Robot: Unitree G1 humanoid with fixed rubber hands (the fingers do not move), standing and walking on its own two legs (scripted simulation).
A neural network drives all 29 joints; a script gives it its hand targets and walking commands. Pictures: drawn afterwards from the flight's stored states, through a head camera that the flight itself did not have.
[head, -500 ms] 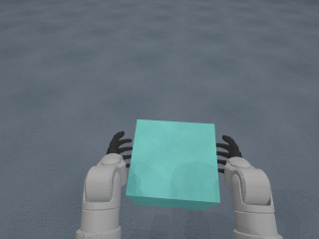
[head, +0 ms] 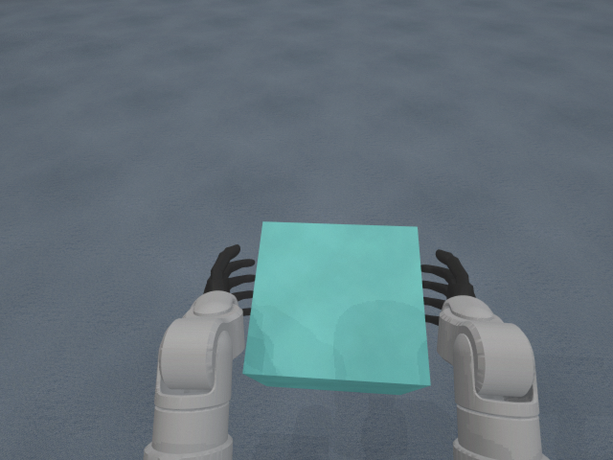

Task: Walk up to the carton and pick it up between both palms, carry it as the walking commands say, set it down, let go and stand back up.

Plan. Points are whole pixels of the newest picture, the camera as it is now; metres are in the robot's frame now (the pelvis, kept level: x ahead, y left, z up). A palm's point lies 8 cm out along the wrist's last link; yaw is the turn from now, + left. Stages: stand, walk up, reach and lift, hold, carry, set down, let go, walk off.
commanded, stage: carry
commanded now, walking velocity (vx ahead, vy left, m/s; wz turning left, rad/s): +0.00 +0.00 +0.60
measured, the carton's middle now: (335, 313) +0.31 -0.01 +0.03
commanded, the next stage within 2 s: none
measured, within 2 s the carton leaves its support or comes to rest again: neither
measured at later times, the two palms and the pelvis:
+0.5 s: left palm (157, 326) +0.27 +0.22 +0.07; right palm (371, 288) +0.32 -0.06 +0.08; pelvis +0.01 +0.03 -0.01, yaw +10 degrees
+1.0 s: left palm (145, 351) +0.21 +0.19 +0.12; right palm (373, 285) +0.32 -0.06 +0.09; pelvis +0.00 -0.03 +0.01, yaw +24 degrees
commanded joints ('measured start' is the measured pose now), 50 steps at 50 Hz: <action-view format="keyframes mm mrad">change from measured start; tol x32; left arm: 1 -417 -1019 -515 -202 -340 6 -210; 50 -338 -979 -438 -240 -357 -38 -237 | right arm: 1 -522 991 569 -206 421 -26 238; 50 -532 1031 678 -297 447 -41 195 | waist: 1 26 -26 -141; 15 22 -176 -276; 20 -1 354 -308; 50 6 -248 -194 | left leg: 1 -141 100 -183 19 -71 -23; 7 -341 44 -72 493 -323 -52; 15 -138 -6 -18 163 -204 -39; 20 407 316 -534 -1 1177 62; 36 233 158 -502 -27 597 95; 40 -391 -71 -115 548 -500 -53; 50 -391 26 15 629 -247 -88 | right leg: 1 105 -261 214 -132 -180 -32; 14 359 -343 -6 30 581 -61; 17 261 -271 -112 160 454 35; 20 -257 -58 -72 431 -403 124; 24 -345 -29 81 450 -322 124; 34 -128 26 61 233 -181 126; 39 472 -385 261 -281 256 -20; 50 458 -379 -72 -106 595 -56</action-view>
